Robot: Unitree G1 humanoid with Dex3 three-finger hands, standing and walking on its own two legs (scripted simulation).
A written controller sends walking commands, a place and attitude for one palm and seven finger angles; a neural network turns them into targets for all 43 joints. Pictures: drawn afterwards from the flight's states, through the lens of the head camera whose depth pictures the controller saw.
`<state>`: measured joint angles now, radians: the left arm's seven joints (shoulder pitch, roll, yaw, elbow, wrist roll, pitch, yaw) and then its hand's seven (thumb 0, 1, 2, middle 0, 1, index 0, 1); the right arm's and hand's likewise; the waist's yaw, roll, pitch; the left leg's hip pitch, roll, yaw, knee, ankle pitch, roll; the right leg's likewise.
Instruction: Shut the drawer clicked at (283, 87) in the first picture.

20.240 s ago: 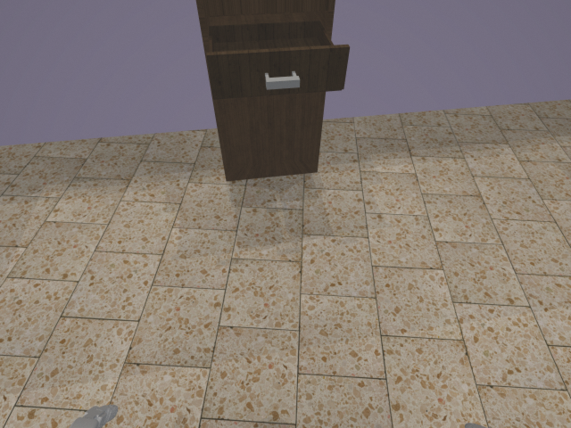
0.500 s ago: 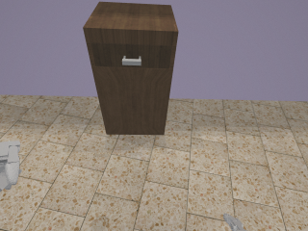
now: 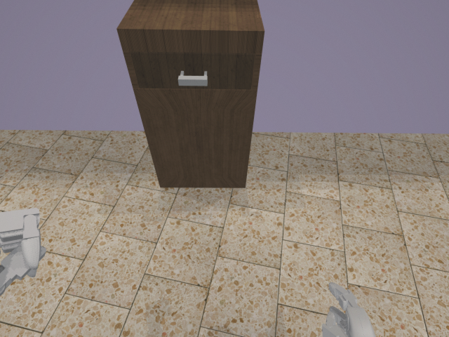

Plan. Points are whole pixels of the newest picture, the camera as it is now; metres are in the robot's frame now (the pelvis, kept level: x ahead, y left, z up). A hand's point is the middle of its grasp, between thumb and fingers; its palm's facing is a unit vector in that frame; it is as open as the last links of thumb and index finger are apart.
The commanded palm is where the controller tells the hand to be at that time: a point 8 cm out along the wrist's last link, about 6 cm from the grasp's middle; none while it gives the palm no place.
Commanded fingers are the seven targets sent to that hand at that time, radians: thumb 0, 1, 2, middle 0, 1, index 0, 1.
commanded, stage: stop stepping back and stand still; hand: left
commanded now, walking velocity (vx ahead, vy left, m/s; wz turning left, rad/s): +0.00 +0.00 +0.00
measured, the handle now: (193, 77) +0.94 +0.16 -0.05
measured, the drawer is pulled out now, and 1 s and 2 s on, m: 0.00 0.00 0.00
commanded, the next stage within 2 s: let the arm hang, fingers relaxed in 0.66 s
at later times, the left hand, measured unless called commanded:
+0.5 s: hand (9, 270) +0.17 +0.27 +0.15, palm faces +0.35 -0.82 -0.46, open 3.2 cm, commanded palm +0.11 +0.30 +0.18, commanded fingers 0.00 0.90 0.90 -1.40 -1.60 -1.40 -1.60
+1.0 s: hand out of the picture +0.08 +0.25 -0.13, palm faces -0.03 -0.95 -0.31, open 3.0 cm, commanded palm none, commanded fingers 0.00 0.90 0.90 -0.88 -1.04 -0.88 -1.04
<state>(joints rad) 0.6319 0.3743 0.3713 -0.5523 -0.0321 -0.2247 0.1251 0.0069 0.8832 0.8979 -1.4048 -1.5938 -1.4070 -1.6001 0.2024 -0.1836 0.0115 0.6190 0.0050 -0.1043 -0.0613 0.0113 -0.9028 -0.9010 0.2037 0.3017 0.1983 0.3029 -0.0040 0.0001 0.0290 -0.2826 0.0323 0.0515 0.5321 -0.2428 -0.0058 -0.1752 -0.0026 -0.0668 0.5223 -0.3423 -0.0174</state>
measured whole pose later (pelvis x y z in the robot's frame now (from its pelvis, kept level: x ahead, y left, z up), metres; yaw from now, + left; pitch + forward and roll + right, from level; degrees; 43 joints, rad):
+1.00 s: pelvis -0.04 +0.04 +0.00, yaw +1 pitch +0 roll -1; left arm 0.27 0.27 0.02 0.66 0.03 0.05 0.00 0.01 0.90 0.90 -1.20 -1.40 -1.20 -1.40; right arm 0.14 -0.30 0.00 0.86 -0.02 -0.02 0.02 0.01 -0.90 -0.90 0.20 0.30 0.20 0.30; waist -0.03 0.03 0.04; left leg -0.36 -0.01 0.06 0.56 -0.20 0.05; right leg -0.25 -0.05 -0.07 0.57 -0.31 0.03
